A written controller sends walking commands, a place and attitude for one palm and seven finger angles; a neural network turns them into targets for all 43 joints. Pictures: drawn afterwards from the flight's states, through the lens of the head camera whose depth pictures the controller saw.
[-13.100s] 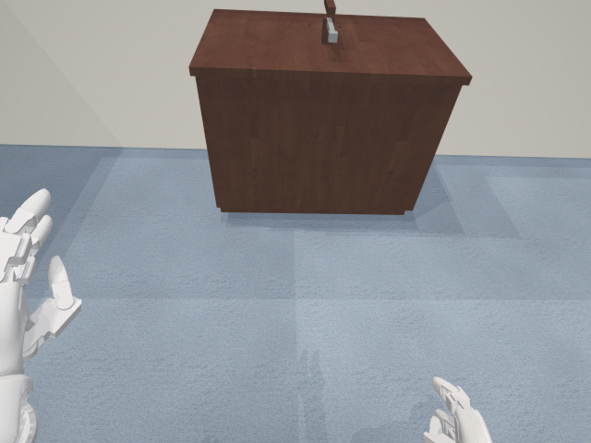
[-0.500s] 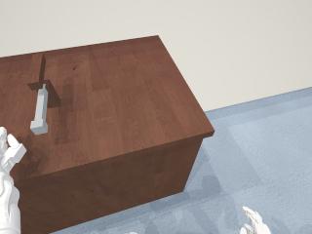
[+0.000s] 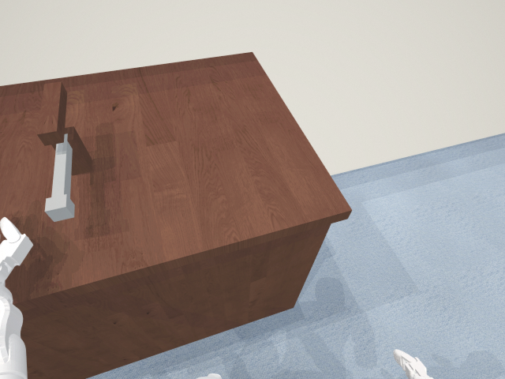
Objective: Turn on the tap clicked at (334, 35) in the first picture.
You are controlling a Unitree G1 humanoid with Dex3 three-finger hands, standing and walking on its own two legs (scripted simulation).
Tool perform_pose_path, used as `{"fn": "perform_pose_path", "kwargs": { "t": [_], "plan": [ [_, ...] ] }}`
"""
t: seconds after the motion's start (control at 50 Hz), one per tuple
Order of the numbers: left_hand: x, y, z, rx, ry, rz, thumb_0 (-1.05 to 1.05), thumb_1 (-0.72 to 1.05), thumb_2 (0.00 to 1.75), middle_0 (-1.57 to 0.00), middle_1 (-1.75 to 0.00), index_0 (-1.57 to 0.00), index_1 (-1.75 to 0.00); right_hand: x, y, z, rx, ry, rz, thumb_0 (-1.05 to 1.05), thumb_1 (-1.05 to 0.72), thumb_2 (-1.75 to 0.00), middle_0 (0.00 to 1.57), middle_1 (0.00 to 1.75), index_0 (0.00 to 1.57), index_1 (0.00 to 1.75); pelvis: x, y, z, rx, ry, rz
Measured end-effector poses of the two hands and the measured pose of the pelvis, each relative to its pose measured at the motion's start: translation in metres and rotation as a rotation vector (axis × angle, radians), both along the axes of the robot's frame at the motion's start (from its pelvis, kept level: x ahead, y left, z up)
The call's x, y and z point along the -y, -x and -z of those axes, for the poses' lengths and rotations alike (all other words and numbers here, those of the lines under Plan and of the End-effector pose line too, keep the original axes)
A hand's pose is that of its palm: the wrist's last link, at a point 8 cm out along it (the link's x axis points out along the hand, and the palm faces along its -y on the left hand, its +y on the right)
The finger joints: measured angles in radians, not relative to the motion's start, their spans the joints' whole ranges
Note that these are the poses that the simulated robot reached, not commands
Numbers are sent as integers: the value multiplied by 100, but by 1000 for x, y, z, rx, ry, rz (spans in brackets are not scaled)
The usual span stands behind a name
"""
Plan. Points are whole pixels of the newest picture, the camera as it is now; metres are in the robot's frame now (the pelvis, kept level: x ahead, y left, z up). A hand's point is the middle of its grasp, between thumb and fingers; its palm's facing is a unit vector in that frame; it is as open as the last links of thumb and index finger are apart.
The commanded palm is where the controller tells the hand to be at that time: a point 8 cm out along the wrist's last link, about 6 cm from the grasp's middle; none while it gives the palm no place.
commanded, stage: push the lever round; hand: left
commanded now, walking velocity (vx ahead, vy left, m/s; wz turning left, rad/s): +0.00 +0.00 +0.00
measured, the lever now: (60, 208) +0.33 +0.31 +0.09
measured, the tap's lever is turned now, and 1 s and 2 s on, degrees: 0 4 31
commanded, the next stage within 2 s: none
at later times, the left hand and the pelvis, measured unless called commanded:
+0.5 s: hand (49, 237) +0.29 +0.32 +0.07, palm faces +0.58 -0.81 -0.09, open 7.8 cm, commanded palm +0.24 +0.35 +0.07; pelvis +0.00 +0.00 +0.00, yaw +1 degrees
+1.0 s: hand (68, 230) +0.30 +0.30 +0.07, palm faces +0.61 -0.79 -0.08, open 7.8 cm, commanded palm +0.26 +0.32 +0.07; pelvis +0.00 -0.02 +0.00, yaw +0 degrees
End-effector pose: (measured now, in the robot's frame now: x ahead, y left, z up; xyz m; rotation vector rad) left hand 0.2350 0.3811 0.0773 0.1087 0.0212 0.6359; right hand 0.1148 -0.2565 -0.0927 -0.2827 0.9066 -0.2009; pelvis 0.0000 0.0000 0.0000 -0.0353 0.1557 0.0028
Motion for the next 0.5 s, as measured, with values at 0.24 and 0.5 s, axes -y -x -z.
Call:
{"fn": "perform_pose_path", "kwargs": {
  "t": [0.24, 0.5],
  "plan": [
    [13, -4, 2, -1, 19, 21, 1, 90, 90, -15, -15, -15, -15, -16, -25, -4, 66, -16, -46, 1, -90, -89, 20, 30, 20, 30, -3, 3, 0, 9, 0, -12],
    [31, -7, 1, -2, 20, 20, 1, 90, 90, -15, -15, -15, -15, -11, -25, -4, 66, -32, -49, 1, -90, -89, 20, 30, 20, 30, 4, 2, -1, 14, -6, -9]
  ]
}}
